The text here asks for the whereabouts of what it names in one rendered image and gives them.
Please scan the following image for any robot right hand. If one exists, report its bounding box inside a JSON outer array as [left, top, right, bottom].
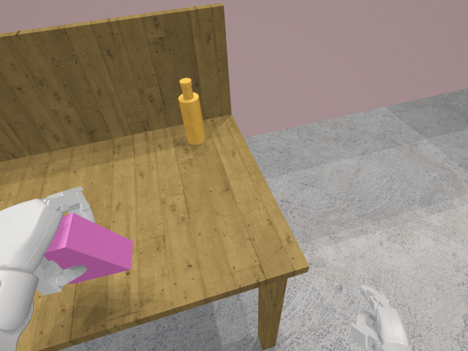
[[351, 284, 409, 351]]

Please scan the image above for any robot left hand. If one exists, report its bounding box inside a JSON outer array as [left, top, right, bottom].
[[0, 186, 95, 295]]

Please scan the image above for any robot left forearm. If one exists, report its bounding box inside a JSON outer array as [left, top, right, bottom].
[[0, 268, 39, 351]]

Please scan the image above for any table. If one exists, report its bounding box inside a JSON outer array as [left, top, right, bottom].
[[0, 3, 309, 351]]

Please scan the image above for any sponge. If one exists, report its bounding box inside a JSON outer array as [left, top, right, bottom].
[[44, 213, 133, 284]]

